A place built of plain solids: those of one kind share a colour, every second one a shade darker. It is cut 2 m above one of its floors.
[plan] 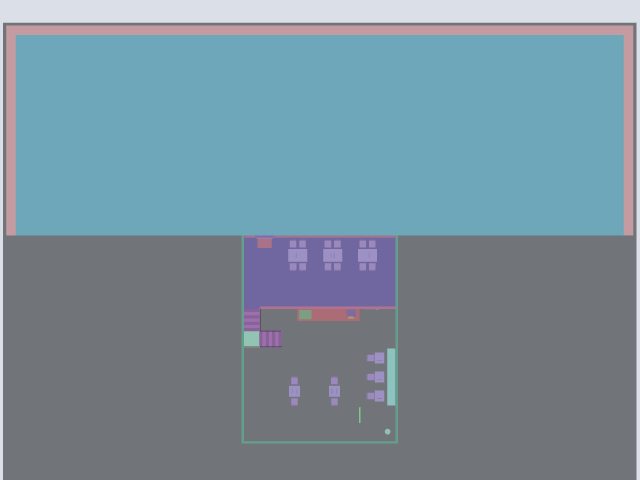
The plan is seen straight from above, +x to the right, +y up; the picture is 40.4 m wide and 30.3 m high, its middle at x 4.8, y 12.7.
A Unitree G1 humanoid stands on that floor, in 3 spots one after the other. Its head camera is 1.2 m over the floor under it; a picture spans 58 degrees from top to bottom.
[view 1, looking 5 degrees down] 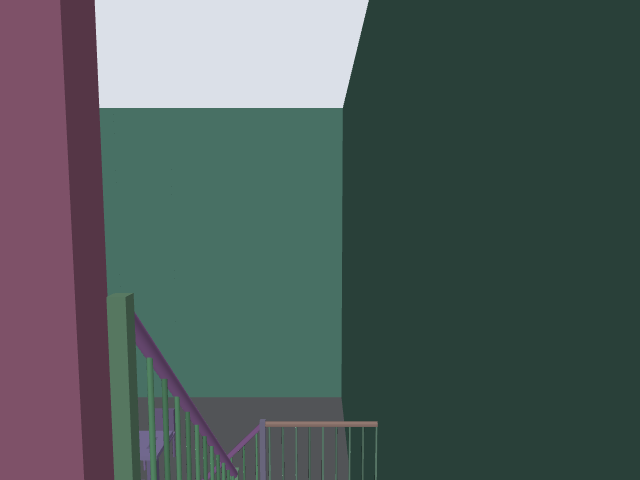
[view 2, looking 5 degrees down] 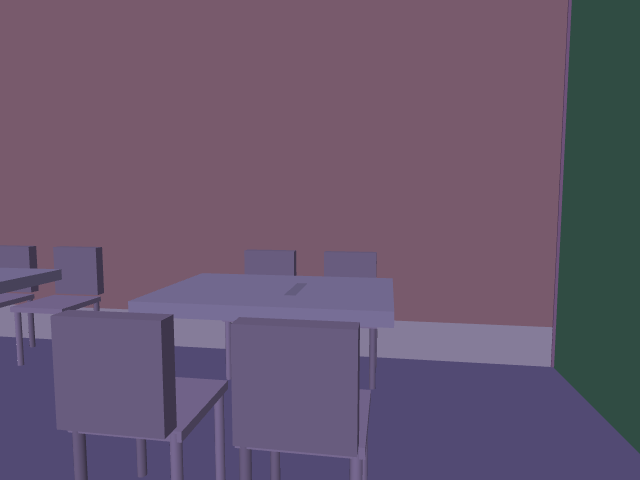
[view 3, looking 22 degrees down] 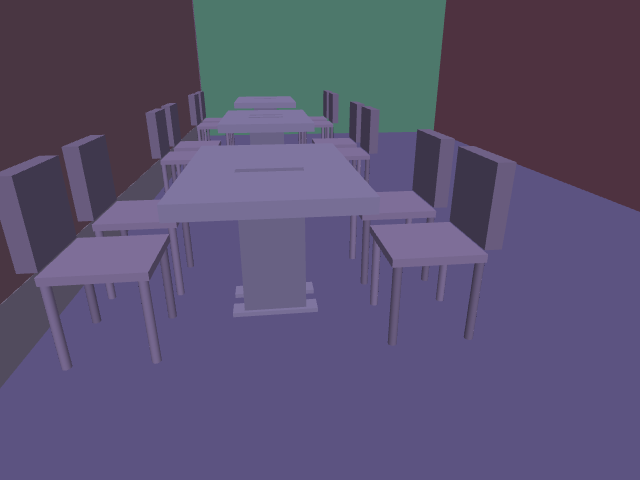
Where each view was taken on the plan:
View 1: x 0.48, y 9.45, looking -90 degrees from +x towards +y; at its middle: wall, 9.49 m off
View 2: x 8.37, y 9.55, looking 99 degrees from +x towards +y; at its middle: window_wall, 3.35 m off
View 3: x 1.30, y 11.74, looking -7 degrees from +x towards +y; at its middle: upper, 3.20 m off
